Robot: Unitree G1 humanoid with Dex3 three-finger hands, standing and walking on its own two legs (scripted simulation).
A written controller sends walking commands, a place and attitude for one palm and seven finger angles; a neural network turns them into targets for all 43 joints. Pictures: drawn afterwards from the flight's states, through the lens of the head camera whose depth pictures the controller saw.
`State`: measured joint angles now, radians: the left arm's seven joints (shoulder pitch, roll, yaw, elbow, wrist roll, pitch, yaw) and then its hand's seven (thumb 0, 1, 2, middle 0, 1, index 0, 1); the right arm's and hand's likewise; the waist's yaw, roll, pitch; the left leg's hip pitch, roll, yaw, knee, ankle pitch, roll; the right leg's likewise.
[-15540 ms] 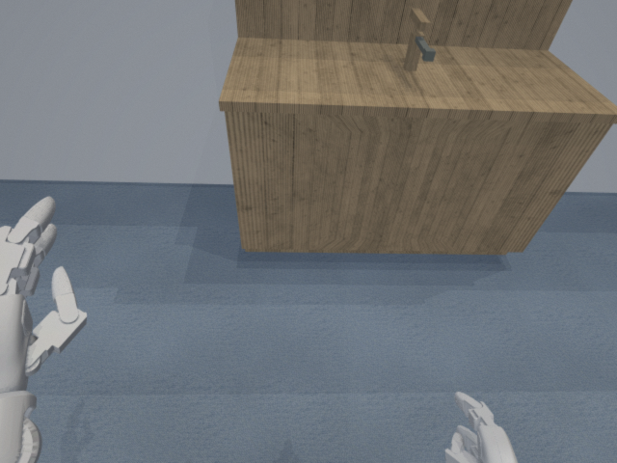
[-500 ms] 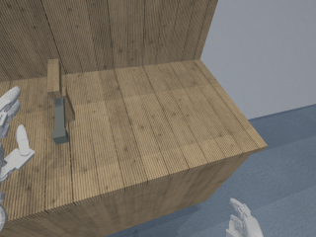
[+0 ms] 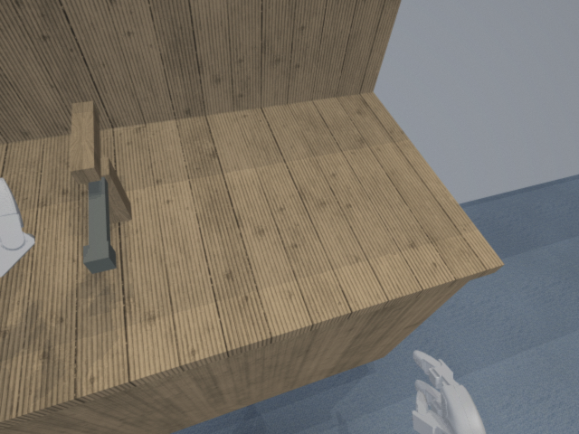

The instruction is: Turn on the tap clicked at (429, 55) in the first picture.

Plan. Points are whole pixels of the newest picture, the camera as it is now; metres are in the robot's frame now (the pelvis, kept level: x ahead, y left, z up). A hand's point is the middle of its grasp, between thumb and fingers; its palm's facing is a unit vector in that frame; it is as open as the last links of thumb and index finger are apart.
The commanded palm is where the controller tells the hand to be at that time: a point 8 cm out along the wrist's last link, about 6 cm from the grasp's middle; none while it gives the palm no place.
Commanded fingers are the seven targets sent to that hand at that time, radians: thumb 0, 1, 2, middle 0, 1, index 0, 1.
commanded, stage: come to a stop and stand still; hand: left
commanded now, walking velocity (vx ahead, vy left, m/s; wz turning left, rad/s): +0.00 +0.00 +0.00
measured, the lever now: (100, 257) +0.30 +0.26 +0.07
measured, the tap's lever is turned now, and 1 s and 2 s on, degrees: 0 0 0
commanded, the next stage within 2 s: look again from close up in 0.92 s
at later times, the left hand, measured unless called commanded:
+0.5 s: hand (14, 326) +0.18 +0.25 +0.17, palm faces +0.38 -0.84 -0.38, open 7.4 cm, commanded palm +0.12 +0.28 +0.18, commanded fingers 0.00 0.90 0.90 -0.20 -0.30 -0.20 -0.30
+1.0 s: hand out of the picture +0.15 +0.25 +0.16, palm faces +0.37 -0.87 -0.32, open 7.4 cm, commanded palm +0.09 +0.28 +0.18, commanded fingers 0.00 0.90 0.90 -0.20 -0.30 -0.20 -0.30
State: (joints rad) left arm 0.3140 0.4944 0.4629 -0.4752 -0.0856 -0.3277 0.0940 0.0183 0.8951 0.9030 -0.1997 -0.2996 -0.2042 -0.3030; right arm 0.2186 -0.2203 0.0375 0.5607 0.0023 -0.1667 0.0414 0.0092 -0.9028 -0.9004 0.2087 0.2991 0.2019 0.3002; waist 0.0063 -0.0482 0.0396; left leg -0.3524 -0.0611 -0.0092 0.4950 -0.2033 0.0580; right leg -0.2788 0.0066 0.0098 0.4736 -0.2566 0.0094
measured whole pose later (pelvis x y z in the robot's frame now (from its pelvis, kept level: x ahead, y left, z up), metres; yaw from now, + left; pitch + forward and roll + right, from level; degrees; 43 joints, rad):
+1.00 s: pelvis -0.06 -0.01 +0.00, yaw +3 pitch -1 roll -2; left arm 0.44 0.43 0.36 -0.44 -0.14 -0.30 0.08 0.02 0.89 0.90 -0.21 -0.30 -0.21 -0.30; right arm 0.22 -0.22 0.02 0.61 0.04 -0.20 0.00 0.01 -0.90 -0.90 0.21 0.30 0.20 0.30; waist 0.01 -0.04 0.05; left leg -0.35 -0.07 -0.07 0.46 -0.10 0.04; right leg -0.26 0.00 -0.05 0.46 -0.19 0.00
